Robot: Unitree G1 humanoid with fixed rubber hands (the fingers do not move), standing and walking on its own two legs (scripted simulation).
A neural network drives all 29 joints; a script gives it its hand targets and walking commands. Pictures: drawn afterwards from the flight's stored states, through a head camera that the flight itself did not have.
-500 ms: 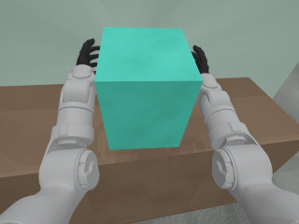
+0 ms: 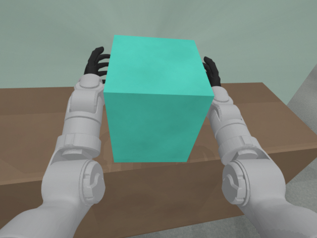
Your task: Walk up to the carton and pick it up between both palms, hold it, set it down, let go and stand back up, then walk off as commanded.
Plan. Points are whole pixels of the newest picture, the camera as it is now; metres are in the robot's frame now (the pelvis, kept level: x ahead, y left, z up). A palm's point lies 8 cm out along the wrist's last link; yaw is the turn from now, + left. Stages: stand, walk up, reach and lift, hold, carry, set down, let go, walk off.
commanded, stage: set down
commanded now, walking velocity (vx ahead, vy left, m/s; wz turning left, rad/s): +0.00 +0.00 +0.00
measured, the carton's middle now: (153, 103) +0.41 +0.01 +0.16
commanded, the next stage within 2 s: none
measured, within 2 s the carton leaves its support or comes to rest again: neither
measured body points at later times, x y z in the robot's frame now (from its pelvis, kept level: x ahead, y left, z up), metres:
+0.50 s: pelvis +0.03 -0.01 +0.00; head +0.01 +0.03 +0.45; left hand +0.47 +0.15 +0.19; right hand +0.46 -0.14 +0.19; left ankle +0.04 +0.06 -0.74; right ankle +0.00 -0.13 -0.74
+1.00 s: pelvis +0.03 -0.01 +0.00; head +0.02 +0.03 +0.45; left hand +0.47 +0.15 +0.16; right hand +0.46 -0.14 +0.17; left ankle +0.04 +0.06 -0.74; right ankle +0.00 -0.13 -0.74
